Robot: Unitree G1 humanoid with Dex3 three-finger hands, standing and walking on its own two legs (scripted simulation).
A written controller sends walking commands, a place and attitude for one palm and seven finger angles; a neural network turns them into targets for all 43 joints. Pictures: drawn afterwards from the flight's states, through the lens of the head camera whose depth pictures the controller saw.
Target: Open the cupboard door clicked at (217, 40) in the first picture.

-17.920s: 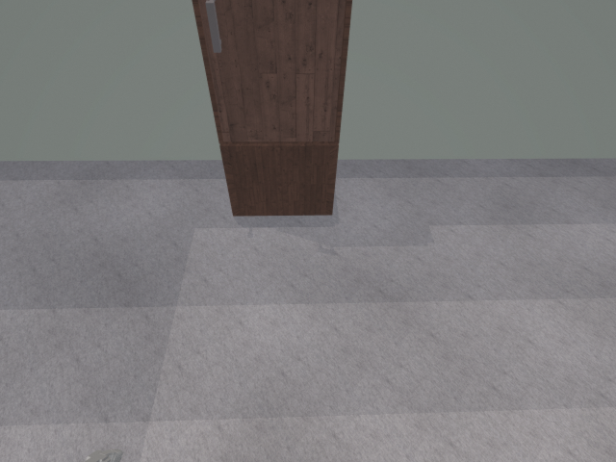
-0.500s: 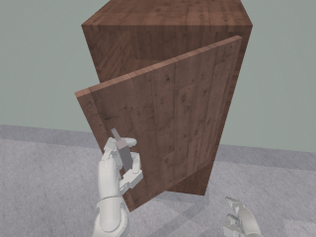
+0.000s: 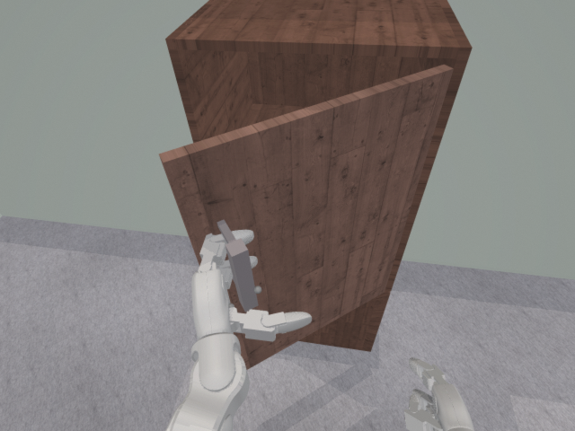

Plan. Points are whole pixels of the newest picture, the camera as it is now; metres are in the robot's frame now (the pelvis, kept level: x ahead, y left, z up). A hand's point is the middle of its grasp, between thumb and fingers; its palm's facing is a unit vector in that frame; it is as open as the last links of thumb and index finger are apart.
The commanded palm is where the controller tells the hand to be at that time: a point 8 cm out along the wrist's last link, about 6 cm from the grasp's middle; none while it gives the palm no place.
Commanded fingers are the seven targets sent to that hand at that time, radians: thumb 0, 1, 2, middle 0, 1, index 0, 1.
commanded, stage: open thumb and fingers to let go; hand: left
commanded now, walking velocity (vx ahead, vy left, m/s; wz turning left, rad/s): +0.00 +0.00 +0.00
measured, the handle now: (236, 266) +0.31 +0.10 +0.09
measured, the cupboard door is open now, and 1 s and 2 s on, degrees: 39 41 41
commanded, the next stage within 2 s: slide the hand sideways off the handle in 0.26 s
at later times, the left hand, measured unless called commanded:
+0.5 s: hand (253, 311) +0.25 +0.06 +0.09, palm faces -0.08 -0.99 -0.07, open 15.8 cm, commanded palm +0.22 +0.10 +0.09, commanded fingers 0.00 -0.50 0.30 -0.15 -0.30 -0.15 -0.30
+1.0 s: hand (220, 340) +0.21 +0.10 +0.09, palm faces -0.13 -0.99 -0.02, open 16.1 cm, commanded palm +0.19 +0.16 +0.09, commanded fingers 0.00 -0.50 0.30 -0.15 -0.30 -0.15 -0.30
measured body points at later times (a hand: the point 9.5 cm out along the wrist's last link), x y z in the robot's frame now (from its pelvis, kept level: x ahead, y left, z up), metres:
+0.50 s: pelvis -0.01 +0.01 +0.00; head -0.01 +0.00 +0.44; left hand +0.24 +0.12 +0.10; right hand +0.18 -0.19 -0.09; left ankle +0.00 +0.13 -0.72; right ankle +0.02 -0.09 -0.72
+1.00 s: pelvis +0.00 +0.01 -0.01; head +0.00 -0.01 +0.44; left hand +0.21 +0.15 +0.09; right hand +0.19 -0.20 -0.08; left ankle +0.00 +0.13 -0.72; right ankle +0.02 -0.09 -0.72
